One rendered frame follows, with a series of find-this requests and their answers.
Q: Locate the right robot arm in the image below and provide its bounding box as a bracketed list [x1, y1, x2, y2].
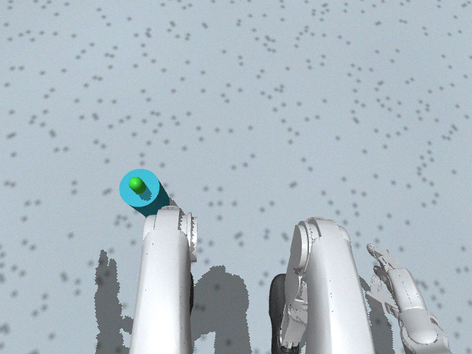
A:
[398, 308, 453, 354]

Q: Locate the right robot hand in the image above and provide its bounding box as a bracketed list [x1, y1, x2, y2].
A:
[366, 243, 427, 319]

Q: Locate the right robot foot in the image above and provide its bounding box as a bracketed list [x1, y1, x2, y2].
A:
[269, 274, 299, 354]

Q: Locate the bottle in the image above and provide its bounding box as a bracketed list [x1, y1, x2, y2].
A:
[119, 169, 170, 217]

